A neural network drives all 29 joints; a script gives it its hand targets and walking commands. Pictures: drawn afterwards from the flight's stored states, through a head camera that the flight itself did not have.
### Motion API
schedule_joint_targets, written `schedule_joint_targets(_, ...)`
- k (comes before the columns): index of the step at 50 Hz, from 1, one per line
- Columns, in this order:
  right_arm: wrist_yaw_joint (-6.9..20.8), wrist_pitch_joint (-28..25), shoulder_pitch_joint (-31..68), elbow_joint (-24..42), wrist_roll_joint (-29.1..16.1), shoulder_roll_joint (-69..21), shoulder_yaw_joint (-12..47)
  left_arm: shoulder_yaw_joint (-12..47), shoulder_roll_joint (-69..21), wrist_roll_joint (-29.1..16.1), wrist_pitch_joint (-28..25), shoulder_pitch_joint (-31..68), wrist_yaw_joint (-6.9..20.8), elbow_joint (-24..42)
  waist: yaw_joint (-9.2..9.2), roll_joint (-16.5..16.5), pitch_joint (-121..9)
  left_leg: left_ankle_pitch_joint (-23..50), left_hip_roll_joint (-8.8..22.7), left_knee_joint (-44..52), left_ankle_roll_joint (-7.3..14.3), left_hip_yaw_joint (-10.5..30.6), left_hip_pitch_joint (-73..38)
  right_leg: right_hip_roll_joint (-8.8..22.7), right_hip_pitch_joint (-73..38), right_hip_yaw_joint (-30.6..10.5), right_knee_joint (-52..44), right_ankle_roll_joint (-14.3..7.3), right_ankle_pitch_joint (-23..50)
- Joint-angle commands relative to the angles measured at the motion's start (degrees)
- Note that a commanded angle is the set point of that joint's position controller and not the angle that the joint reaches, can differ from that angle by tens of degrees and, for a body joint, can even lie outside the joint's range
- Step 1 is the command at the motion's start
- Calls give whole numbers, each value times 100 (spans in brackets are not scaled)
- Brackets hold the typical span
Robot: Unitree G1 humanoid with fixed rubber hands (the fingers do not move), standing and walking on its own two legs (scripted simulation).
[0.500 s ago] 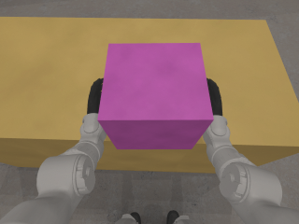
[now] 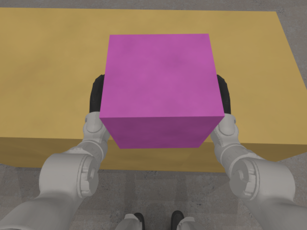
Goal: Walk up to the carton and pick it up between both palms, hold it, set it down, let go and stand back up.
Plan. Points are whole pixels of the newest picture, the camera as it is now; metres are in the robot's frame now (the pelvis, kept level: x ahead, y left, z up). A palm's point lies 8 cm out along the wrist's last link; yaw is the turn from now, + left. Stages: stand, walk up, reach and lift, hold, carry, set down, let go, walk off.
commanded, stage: reach and lift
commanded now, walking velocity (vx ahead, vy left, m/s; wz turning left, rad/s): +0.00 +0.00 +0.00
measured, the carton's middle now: (159, 97) +0.45 +0.01 +0.00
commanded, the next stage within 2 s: none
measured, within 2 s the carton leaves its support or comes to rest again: leaves its support in 0.76 s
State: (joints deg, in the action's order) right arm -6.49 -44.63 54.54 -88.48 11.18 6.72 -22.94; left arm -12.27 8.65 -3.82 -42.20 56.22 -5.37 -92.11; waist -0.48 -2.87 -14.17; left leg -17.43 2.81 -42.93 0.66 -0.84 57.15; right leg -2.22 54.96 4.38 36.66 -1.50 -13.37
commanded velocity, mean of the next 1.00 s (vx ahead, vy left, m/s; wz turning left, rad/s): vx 0.00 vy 0.00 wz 0.00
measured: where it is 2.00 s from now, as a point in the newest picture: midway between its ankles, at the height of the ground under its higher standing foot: outside the picture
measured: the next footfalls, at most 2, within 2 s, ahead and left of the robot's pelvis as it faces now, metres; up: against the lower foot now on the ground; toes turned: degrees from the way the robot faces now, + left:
none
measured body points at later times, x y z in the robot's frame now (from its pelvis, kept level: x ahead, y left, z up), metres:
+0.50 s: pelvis +0.00 +0.00 -0.01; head +0.12 +0.00 +0.43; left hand +0.43 +0.18 +0.00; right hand +0.44 -0.15 +0.01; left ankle +0.00 +0.11 -0.70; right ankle +0.01 -0.11 -0.70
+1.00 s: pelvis -0.01 -0.01 +0.01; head +0.02 -0.01 +0.46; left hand +0.39 +0.18 +0.06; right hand +0.41 -0.15 +0.06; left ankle +0.00 +0.11 -0.70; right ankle +0.01 -0.11 -0.70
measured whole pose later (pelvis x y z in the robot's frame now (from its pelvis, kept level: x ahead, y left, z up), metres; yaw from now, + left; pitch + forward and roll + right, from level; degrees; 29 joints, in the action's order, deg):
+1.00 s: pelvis -0.01 -0.01 +0.01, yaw +4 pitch +21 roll -2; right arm -8.3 -12.9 36.8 -59.9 -9.4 6.7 1.0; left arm 8.8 8.5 -19.9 -19.5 40.8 -10.0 -71.5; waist 1.6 -4.4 -20.0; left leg -17.0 0.0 -41.4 0.0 4.0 45.7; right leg -1.3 43.0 5.5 36.6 -1.6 -14.9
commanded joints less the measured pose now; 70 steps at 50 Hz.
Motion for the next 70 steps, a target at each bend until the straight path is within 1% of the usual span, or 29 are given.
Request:
schedule_joint_targets(1,1027,58,2349,-367,1144,-3198,1534,1246,-3505,889,-136,2462,847,470,-4,-24,-4239,3112,-221,1,-423,-156,-2663,-257,-2382,211,148,236,3050)
schedule_joint_targets(13,1009,332,2580,-152,674,-3368,1921,1702,-3646,380,18,2755,849,853,93,87,-4545,2798,-352,-138,-323,-47,-2405,-323,-2633,80,313,313,2994)
schedule_joint_targets(23,988,747,2790,525,286,-3660,2292,2059,-3901,-33,308,2997,846,1314,257,28,-4835,2703,-436,-275,-303,113,-2224,-327,-3060,-92,530,351,3168)
schedule_joint_targets(24,1003,671,2556,782,141,-3713,2599,2270,-4202,105,328,2644,801,1796,218,-221,-5110,3071,-371,-242,-401,185,-2598,-267,-3013,-67,461,340,3280)
schedule_joint_targets(26,1023,626,2449,990,73,-3701,2691,2528,-4453,172,420,2608,695,2310,346,-452,-5189,3789,-329,-344,-558,301,-3318,-375,-2501,29,347,289,3281)
schedule_joint_targets(27,1017,640,2550,1243,8,-3749,2829,2569,-4534,151,469,2615,669,2426,287,-448,-5303,4020,-334,-417,-564,314,-3530,-394,-2384,23,308,278,3265)
schedule_joint_targets(28,1013,669,2436,1519,-67,-3859,2972,2584,-4583,118,489,2412,666,2518,241,-292,-5258,4056,-327,-411,-525,343,-3489,-412,-2522,-8,287,300,3259)
schedule_joint_targets(29,999,734,2414,1678,-145,-3991,3087,2671,-4624,57,494,2431,673,2671,254,-145,-5207,3988,-337,-361,-516,374,-3396,-407,-2772,-63,273,332,3326)
schedule_joint_targets(32,958,913,2466,2197,-292,-4037,3201,2874,-4735,53,602,2700,654,3167,395,-311,-4927,3725,-380,-126,-545,418,-3297,-352,-3037,-122,167,317,3280)
schedule_joint_targets(35,928,1175,2548,2856,-566,-4289,3492,3020,-4821,-65,749,2859,613,3603,336,-276,-4976,3591,-431,-40,-497,458,-3403,-331,-3180,-207,28,327,3035)
schedule_joint_targets(36,928,1254,2571,3142,-655,-4373,3644,3132,-4963,-162,798,2806,598,3754,379,-243,-5056,3544,-426,14,-502,503,-3378,-350,-3307,-204,53,313,3028)
schedule_joint_targets(37,929,1359,2555,3344,-695,-4470,3711,3200,-4893,-209,847,2921,585,3874,313,-250,-4972,3338,-434,96,-477,520,-3303,-316,-3352,-249,3,301,2905)
schedule_joint_targets(38,921,1466,2566,3553,-739,-4560,3803,3301,-4993,-303,893,3034,562,4081,377,-198,-5083,3252,-441,121,-471,499,-3327,-302,-3424,-246,7,312,2906)
schedule_joint_targets(43,825,2142,2843,4833,-1225,-4893,4278,3634,-5113,-716,1273,3565,470,4968,388,-138,-5098,2490,-518,352,-348,586,-3244,-180,-3624,-371,-45,279,2500)
schedule_joint_targets(44,794,2354,2844,4876,-1284,-5029,4349,3679,-5164,-777,1364,3786,454,5143,481,-101,-4939,2285,-562,385,-342,567,-3191,-178,-3788,-385,-56,284,2322)
schedule_joint_targets(45,770,2506,2838,5142,-1407,-5022,4407,3723,-5227,-835,1483,3859,438,5404,467,-140,-4886,2192,-562,453,-321,567,-3193,-144,-3798,-413,-72,274,2268)
schedule_joint_targets(47,747,2820,3084,5583,-1601,-5123,4563,3721,-5233,-970,1731,4072,428,5618,451,44,-4722,2004,-595,578,-247,586,-3141,-106,-3895,-467,-136,288,2091)
schedule_joint_targets(48,734,2999,3118,5531,-1675,-5066,4532,3750,-5179,-1008,1864,4209,429,5716,515,99,-4593,1835,-597,638,-242,586,-3160,-87,-3950,-446,-198,275,1945)
schedule_joint_targets(50,712,3320,3339,5742,-1794,-4954,4480,3640,-5199,-932,2193,4158,446,5705,438,61,-4271,1591,-583,827,-227,610,-3290,-53,-3860,-470,-347,246,1537)
schedule_joint_targets(51,700,3474,3379,5699,-1815,-4893,4373,3631,-5171,-930,2364,4266,456,5709,487,21,-4096,1468,-568,931,-238,627,-3404,-43,-3840,-432,-429,224,1349)
schedule_joint_targets(54,638,3900,3530,5640,-1958,-4849,4298,3207,-4986,-845,2802,4164,528,5523,407,341,-3612,1355,-565,1122,-132,607,-3479,22,-4104,-484,-693,229,1235)
schedule_joint_targets(56,598,4205,3548,5391,-1947,-4757,4088,2785,-4750,-608,3126,4069,656,5135,338,411,-3047,1103,-584,1442,-63,588,-3417,97,-4489,-553,-897,240,1173)
schedule_joint_targets(59,538,4441,3647,5202,-2056,-4534,3884,2229,-4497,-310,3563,3594,822,4676,222,479,-2632,1397,-568,1719,-57,548,-3820,105,-5014,-549,-1170,260,1553)
schedule_joint_targets(61,508,4555,3573,5000,-2086,-4459,3731,1899,-4344,-136,3731,3452,907,4543,204,488,-2368,1383,-563,1871,-65,491,-3938,131,-5339,-536,-1315,266,1655)
schedule_joint_targets(62,488,4576,3493,5051,-2153,-4426,3715,1820,-4346,-88,3807,3334,938,4567,234,496,-2417,1627,-562,1922,-53,502,-4076,124,-5523,-503,-1329,286,2028)
schedule_joint_targets(63,458,4631,3296,5059,-2242,-4488,3747,1820,-4315,-68,3879,3194,952,4770,262,451,-2419,1767,-559,1938,-75,480,-4150,120,-5731,-537,-1360,297,2321)
schedule_joint_targets(64,444,4634,3364,5339,-2277,-4491,3795,1777,-4381,-10,3975,3045,972,4879,205,372,-2425,1884,-560,2025,-89,489,-4269,118,-5944,-546,-1437,292,2481)
schedule_joint_targets(65,439,4634,3529,5604,-2354,-4546,3908,1899,-4438,-46,4035,3099,980,5091,238,337,-2523,1997,-576,2032,-129,475,-4389,110,-5988,-539,-1466,320,2626)
schedule_joint_targets(70,434,4839,3230,5968,-2342,-4644,3895,2355,-4717,-51,4419,3445,867,6379,503,8,-2475,2461,-560,2113,-291,490,-5122,41,-5784,-427,-1700,288,2737)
